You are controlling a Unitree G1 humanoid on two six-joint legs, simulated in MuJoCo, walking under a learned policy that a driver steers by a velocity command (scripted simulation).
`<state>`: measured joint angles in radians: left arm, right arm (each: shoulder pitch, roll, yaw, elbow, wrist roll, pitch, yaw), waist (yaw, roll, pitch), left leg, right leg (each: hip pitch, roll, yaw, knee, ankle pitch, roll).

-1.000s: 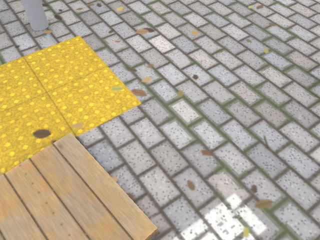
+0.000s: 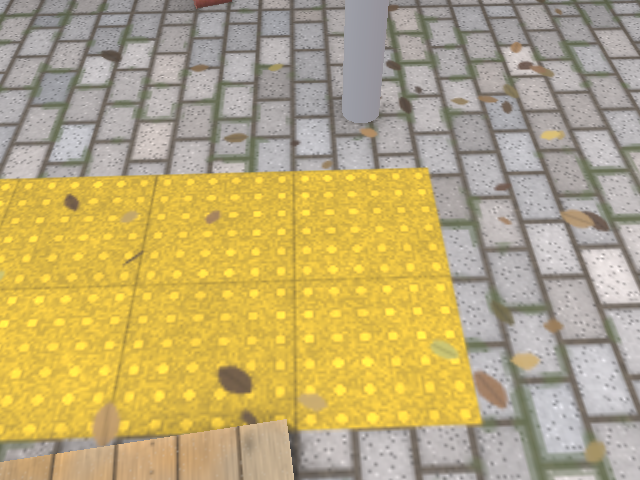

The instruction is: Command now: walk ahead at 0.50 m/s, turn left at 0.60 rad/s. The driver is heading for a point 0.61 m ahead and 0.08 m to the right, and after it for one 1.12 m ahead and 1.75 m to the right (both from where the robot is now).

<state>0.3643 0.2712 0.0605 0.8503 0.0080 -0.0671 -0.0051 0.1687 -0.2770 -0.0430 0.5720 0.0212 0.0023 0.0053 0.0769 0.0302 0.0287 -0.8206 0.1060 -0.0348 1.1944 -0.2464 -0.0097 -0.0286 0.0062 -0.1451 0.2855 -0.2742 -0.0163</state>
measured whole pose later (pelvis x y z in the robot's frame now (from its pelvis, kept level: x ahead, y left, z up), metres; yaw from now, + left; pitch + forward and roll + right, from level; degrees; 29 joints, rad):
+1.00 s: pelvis +0.57 -0.01 +0.00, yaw -15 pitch +3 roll +0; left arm 0.26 0.28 0.06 0.74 -0.01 -0.04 -0.01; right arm 0.13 -0.29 -0.04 0.64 -0.02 -0.10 -0.02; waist 0.03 0.02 0.06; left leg -0.69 0.08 -0.06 1.07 -0.30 -0.06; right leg -0.23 0.11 0.09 0.38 -0.20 -0.09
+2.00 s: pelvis +0.73 -0.04 +0.00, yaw -51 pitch +2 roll +1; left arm 0.19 0.31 0.08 0.62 -0.01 0.05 0.03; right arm 0.07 -0.29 -0.08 0.72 0.01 -0.01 0.00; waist 0.03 0.00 0.03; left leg -0.36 -0.04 -0.08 0.65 -0.35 -0.07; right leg -0.31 0.09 0.20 0.52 -0.24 -0.03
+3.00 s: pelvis +0.84 -0.30 -0.03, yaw -66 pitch +3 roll +0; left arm 0.44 0.30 0.05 0.83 -0.01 -0.04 0.02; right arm 0.01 -0.28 -0.03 0.69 0.00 -0.09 0.06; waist 0.06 -0.01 0.05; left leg -0.53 -0.02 0.06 0.59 -0.11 0.08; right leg -0.03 0.00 0.05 0.74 -0.49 -0.01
